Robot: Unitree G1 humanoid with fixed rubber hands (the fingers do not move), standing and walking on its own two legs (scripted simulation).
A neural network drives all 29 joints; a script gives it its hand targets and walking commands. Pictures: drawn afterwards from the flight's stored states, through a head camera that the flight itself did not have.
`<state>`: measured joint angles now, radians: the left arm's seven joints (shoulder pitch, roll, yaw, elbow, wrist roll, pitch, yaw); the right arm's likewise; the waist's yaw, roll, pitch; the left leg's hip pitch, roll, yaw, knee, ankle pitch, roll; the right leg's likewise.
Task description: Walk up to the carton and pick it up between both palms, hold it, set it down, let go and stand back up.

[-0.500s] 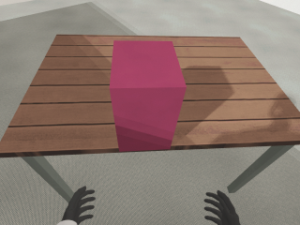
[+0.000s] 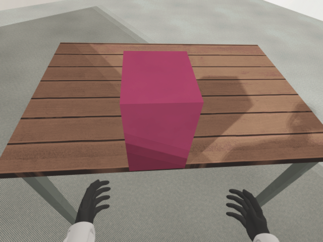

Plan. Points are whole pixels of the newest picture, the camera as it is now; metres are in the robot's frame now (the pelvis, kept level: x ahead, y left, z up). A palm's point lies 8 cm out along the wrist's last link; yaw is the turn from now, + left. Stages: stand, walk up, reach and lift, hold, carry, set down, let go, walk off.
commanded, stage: reach and lift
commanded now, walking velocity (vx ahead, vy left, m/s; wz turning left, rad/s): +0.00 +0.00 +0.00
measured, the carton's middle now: (156, 114) +0.44 +0.04 +0.06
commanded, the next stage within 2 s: none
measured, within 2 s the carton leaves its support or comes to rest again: neither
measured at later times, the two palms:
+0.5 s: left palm (85, 186) +0.22 +0.18 +0.05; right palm (257, 192) +0.24 -0.20 +0.04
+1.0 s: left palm (95, 141) +0.30 +0.17 +0.12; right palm (261, 151) +0.31 -0.21 +0.11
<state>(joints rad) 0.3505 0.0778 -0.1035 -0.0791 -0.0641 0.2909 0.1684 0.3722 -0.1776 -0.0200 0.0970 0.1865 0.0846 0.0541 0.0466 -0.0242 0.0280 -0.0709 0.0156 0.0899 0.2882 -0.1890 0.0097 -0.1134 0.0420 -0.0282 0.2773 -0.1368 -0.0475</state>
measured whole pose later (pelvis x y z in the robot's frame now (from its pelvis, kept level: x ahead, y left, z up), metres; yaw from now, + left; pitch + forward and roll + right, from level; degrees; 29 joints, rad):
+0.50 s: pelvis +0.01 +0.00 +0.00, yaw +0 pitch -3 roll +0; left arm 0.27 0.05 -0.03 -0.18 -0.04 0.20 0.14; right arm 0.25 -0.20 0.00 0.04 0.24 -0.02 0.00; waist 0.03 -0.02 0.02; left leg -0.03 0.02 0.07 0.28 -0.21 0.00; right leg -0.08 0.05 -0.03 0.28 -0.16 -0.05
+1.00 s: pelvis +0.00 -0.01 +0.00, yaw -1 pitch -3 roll +0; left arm -0.16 0.02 0.12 -0.23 -0.02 0.63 0.14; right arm -0.19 -0.28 0.04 0.11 0.35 0.24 -0.09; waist -0.01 -0.03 0.04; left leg -0.03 0.02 0.09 0.27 -0.18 0.00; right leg -0.10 0.05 0.00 0.30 -0.15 -0.06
